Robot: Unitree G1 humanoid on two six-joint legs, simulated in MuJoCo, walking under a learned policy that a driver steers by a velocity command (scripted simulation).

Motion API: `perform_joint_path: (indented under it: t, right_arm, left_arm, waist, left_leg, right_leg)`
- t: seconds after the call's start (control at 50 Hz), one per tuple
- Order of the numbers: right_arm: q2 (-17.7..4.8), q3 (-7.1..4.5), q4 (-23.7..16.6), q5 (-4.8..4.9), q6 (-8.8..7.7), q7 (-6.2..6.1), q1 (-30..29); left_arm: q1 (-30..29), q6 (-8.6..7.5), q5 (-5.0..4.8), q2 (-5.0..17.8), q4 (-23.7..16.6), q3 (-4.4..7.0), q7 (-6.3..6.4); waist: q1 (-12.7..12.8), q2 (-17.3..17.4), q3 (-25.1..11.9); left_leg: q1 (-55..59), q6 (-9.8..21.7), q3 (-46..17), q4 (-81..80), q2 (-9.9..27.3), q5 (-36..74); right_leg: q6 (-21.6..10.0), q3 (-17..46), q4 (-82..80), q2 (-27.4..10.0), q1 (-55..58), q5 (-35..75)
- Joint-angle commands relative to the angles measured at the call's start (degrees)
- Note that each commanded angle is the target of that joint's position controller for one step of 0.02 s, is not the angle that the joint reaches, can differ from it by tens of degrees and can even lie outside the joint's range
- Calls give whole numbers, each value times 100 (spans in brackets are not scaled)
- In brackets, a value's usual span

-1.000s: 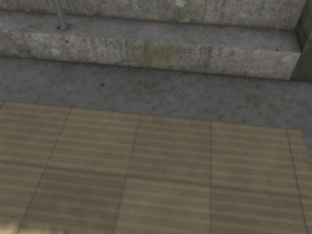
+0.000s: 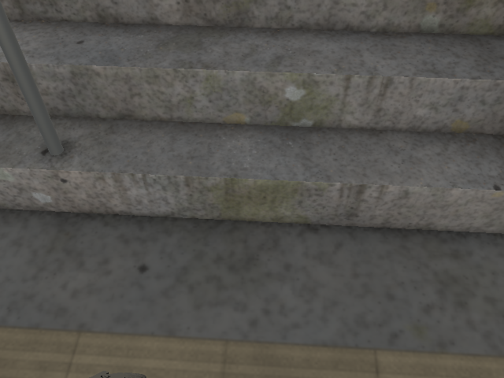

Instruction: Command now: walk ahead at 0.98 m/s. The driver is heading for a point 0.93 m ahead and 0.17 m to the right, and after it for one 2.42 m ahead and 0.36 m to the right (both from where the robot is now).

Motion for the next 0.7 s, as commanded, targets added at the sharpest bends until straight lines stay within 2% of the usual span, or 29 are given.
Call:
perform_joint_path:
  t: [0.02,0.06,0.08,0.1,0.12,0.14,0.16,0.18,0.2,0.22,0.24,0.26,0.28,0.32,0.36,0.4,0.44,0.46,0.5,0.52,0.54,0.56,0.58,0.6,0.62,0.64,0.66,0.68,0.7]
  right_arm:
    - [-831,-72,-321,30,-153,-78,-82]
    - [-1031,-78,-285,-35,-102,-130,-17]
    - [-1161,-100,-250,-106,-39,-186,10]
    - [-1301,-136,-217,-193,47,-251,-34]
    - [-1422,-178,-236,-264,140,-299,-208]
    - [-1374,-187,-317,-272,175,-301,-486]
    - [-597,-32,-570,-178,123,-190,-350]
    - [-390,9,-695,163,-1,-78,126]
    - [-809,-49,-880,106,-25,-146,-734]
    - [-828,-50,-1014,60,-43,-124,-1248]
    - [-684,-18,-1037,-8,-13,-86,-1401]
    - [-559,5,-1084,-143,70,-22,-1415]
    - [-394,51,-1096,-230,162,65,-1295]
    - [-341,86,-1268,-299,260,159,-1689]
    - [-449,124,-1587,-297,257,210,-2460]
    - [-440,192,-1845,-243,210,242,-3099]
    - [-356,260,-1926,-137,176,267,-3572]
    - [-384,277,-2015,-122,133,246,-3722]
    - [-690,195,-2007,-208,101,161,-3796]
    - [-841,139,-1961,-234,94,118,-3635]
    - [-947,85,-1807,-229,120,32,-3009]
    - [-1135,-23,-1412,-215,134,-90,-1535]
    - [-1345,-145,-1017,-250,148,-196,-219]
    - [-1857,-304,-839,-368,143,-304,430]
    - [-2183,-377,-903,-539,109,-206,-184]
    - [-1604,-364,-1094,-446,125,-112,-934]
    - [-944,-192,-1138,-386,56,-83,-1475]
    - [-663,-115,-1049,-348,16,-59,-1592]
    - [-528,-45,-920,-273,-32,-78,-1511]
  left_arm:
    - [-735,-58,-83,183,-462,-54,-8]
    - [-651,-61,-56,408,-455,10,61]
    - [-383,-58,-54,526,-410,53,110]
    - [321,-62,-59,715,-249,132,173]
    - [1424,-57,-66,922,90,240,259]
    - [2519,-38,19,1169,403,365,360]
    - [3063,-22,184,1668,485,513,447]
    - [2798,-25,173,1618,517,552,325]
    - [2187,-62,74,1208,513,512,254]
    - [1904,-126,27,833,560,428,221]
    - [1730,-174,68,579,636,363,209]
    - [1738,-207,66,391,731,283,234]
    - [1762,-245,22,336,836,237,264]
    - [1935,-360,-130,464,990,237,254]
    - [2087,-416,-142,586,1010,240,204]
    - [2155,-478,-181,604,1013,234,170]
    - [2431,-571,-284,796,1075,253,184]
    - [2556,-606,-287,976,1110,279,203]
    - [2614,-561,-251,1097,1150,285,260]
    - [2621,-509,-181,1226,1140,300,304]
    - [2565,-437,-65,1262,1157,294,369]
    - [2373,-360,9,1259,1144,293,463]
    - [1971,-317,7,1329,1085,308,495]
    - [1974,-328,35,764,988,213,444]
    - [3343,-370,-472,1,804,30,376]
    - [2834,-331,-318,544,883,78,473]
    - [2142,-286,-252,650,798,112,443]
    - [1940,-241,-202,523,762,86,406]
    - [1811,-155,-95,400,706,81,360]
  waist:
    - [189,253,933]
    - [295,434,542]
    - [464,660,258]
    - [842,820,-162]
    - [1338,902,-731]
    - [1851,808,-1186]
    - [1593,-344,-1759]
    - [1051,-1439,-2294]
    - [987,-546,-1252]
    - [888,33,-630]
    - [634,422,-246]
    - [397,440,-46]
    - [198,211,60]
    - [103,80,491]
    - [219,85,777]
    - [328,113,918]
    - [568,161,766]
    - [569,-5,846]
    - [546,-127,630]
    - [439,-294,310]
    - [103,-629,-177]
    - [-567,-830,-907]
    - [-1279,-753,-1329]
    - [-1232,150,-1689]
    - [36,2187,-2571]
    - [32,940,-2103]
    - [101,296,-1101]
    - [242,-84,-600]
    - [378,-1,-386]
  left_leg:
    - [-1155,280,-394,-959,1467,3903]
    - [-84,158,-234,-276,1572,6164]
    - [275,106,-216,348,1665,7233]
    - [415,85,-225,1347,1771,7807]
    - [274,112,-184,2707,1812,7736]
    - [-689,152,-113,4365,1630,6553]
    - [-2680,144,-132,6671,907,2472]
    - [-4498,83,-899,8069,107,-837]
    - [-5097,259,-1043,7855,666,-118]
    - [-5023,266,-977,7475,869,316]
    - [-4753,244,-991,7114,1063,416]
    - [-4485,186,-1016,6893,1185,429]
    - [-4312,84,-984,6641,1297,430]
    - [-4652,-96,-801,6230,1516,565]
    - [-4867,-203,-444,5378,1569,1188]
    - [-4347,-244,-144,3943,1449,2118]
    - [-3490,-158,268,2970,1064,3033]
    - [-3424,-95,236,2535,1053,3201]
    - [-3434,33,348,2038,783,3061]
    - [-3242,97,408,1990,563,2715]
    - [-2751,188,371,2255,395,2167]
    - [-1431,320,74,2504,369,1814]
    - [-182,330,-97,2143,622,1570]
    - [1086,212,-1143,2527,1706,640]
    - [2035,923,-4390,1429,3496,561]
    - [1201,777,-4154,831,3008,-686]
    - [54,675,-3176,610,2738,-624]
    - [-755,508,-2436,386,2567,338]
    - [-1270,349,-1735,315,2402,1301]
  right_leg:
    - [-143,-400,-1046,389,1296,574]
    - [-284,-604,-1323,830,1525,21]
    - [-343,-640,-1323,1055,1818,-453]
    - [-439,-517,-1348,1196,2492,-865]
    - [-546,-408,-1453,1239,3525,-1228]
    - [-704,-37,-1471,826,4913,-1675]
    - [-1029,1946,-1338,-709,6484,-3369]
    - [-1662,5177,-2630,-1603,7342,-4343]
    - [-1362,4470,-3013,-1218,6593,-4295]
    - [-1229,3581,-3141,-1070,5649,-3571]
    - [-1049,2986,-3304,-837,4841,-3008]
    - [-879,2510,-3432,-575,4209,-2750]
    - [-824,2232,-3619,-463,3795,-2754]
    - [-762,1762,-3948,-293,3404,-2355]
    - [-712,1160,-4227,-14,3163,-1426]
    - [-566,619,-4328,305,2869,-374]
    - [-423,426,-4652,311,2971,845]
    - [-381,418,-4626,143,3319,1465]
    - [-246,300,-4299,27,4428,2855]
    - [-191,295,-3888,-61,4918,3790]
    - [-184,250,-3003,-169,5248,4857]
    - [-210,342,-1521,-241,5026,5406]
    - [-216,333,132,18,4303,4507]
    - [-252,419,2463,574,2763,587]
    - [-123,873,4504,1271,924,-3348]
    - [-312,954,4385,678,631,-2460]
    - [-259,827,4125,473,599,-1865]
    - [-232,797,3911,276,763,-1697]
    - [-216,853,3954,170,918,-1618]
